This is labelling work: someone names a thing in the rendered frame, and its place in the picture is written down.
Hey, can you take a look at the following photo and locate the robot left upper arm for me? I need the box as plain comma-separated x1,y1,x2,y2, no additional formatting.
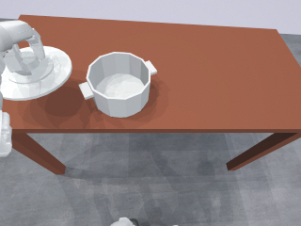
0,110,12,157

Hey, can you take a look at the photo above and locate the left robot hand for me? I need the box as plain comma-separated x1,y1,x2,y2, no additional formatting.
0,20,45,76

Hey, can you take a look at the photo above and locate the left robot forearm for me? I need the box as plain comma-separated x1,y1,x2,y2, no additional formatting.
0,25,13,110

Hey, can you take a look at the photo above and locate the knob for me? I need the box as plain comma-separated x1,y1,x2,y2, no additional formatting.
19,51,40,71

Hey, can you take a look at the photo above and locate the table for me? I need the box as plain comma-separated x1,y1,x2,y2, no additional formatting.
2,14,301,175

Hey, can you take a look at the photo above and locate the left robot shin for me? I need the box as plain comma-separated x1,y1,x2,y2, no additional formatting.
119,218,132,223

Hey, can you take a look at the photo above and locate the pot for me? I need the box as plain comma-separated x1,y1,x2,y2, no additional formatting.
78,52,157,118

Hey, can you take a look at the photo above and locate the lid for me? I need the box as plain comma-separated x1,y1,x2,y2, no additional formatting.
0,46,72,101

